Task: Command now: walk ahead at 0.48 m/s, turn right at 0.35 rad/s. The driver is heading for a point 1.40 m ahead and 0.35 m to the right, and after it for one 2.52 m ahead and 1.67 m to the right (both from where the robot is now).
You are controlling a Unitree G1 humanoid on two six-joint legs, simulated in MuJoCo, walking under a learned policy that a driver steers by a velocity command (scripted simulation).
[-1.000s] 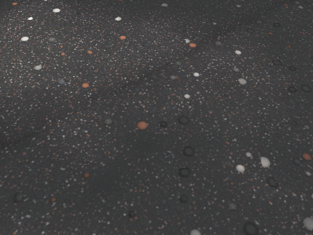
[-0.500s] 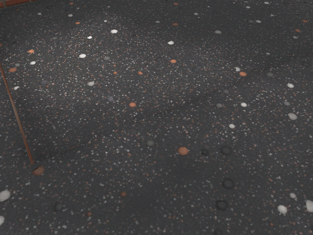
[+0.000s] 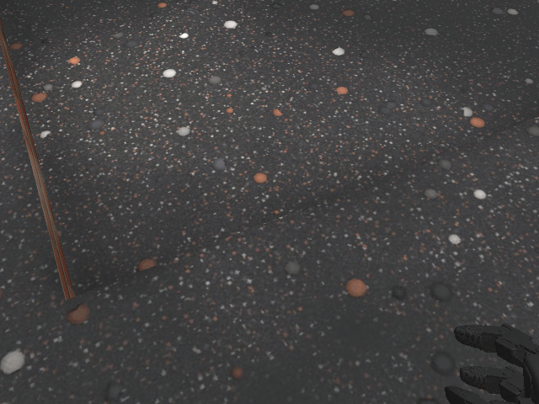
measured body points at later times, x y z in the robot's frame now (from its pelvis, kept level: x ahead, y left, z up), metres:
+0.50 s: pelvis +0.25 -0.05 -0.01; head +0.30 -0.07 +0.44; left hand +0.53 +0.14 -0.08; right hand +0.23 -0.35 -0.13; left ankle +0.12 +0.12 -0.68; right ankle +0.36 -0.15 -0.72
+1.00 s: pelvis +0.39 -0.05 +0.01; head +0.40 -0.05 +0.46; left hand +0.66 +0.11 -0.09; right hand +0.38 -0.35 -0.08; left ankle +0.46 +0.05 -0.72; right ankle +0.36 -0.15 -0.71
